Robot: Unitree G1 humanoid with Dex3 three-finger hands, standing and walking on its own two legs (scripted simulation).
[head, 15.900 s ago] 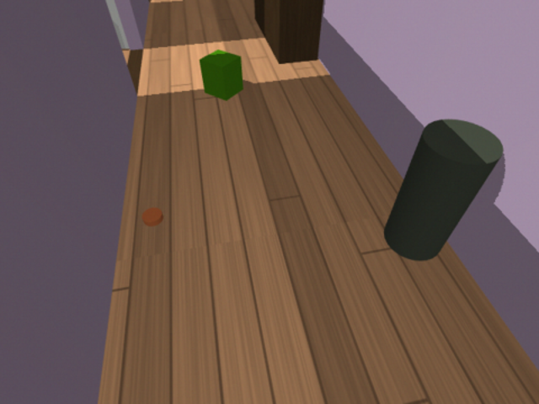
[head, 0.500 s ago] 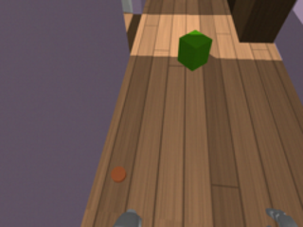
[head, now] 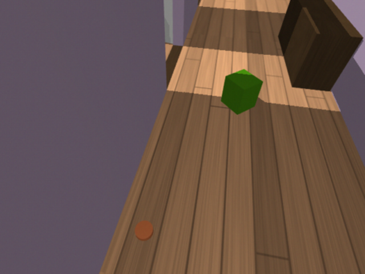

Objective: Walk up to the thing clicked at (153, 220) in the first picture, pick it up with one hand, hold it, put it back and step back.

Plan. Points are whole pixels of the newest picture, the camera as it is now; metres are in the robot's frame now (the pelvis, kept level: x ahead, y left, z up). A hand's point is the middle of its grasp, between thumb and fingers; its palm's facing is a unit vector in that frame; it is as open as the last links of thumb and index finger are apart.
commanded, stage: walk up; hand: left
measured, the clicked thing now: (144, 230) +0.49 +0.21 -0.75
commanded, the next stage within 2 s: none
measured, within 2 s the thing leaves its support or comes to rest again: neither
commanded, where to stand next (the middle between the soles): +0.10 -0.02 m, yaw -4 degrees
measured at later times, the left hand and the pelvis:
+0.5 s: hand out of the picture +0.12 +0.27 -0.17, palm faces -0.06 -0.92 -0.38, open 7.4 cm; pelvis -0.03 +0.01 -0.02, yaw -2 degrees
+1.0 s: hand out of the picture +0.07 +0.27 -0.15, palm faces -0.11 -0.92 -0.38, open 7.4 cm; pelvis -0.01 +0.01 -0.01, yaw -6 degrees
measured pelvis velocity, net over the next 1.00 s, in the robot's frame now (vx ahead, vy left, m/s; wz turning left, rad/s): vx -0.01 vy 0.01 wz -0.10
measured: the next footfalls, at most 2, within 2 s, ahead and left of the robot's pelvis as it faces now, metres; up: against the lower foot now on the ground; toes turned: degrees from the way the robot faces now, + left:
right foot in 0.12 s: +0.13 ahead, -0.14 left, +0.00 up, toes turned -2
left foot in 0.40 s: +0.00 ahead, +0.12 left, +0.00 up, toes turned -1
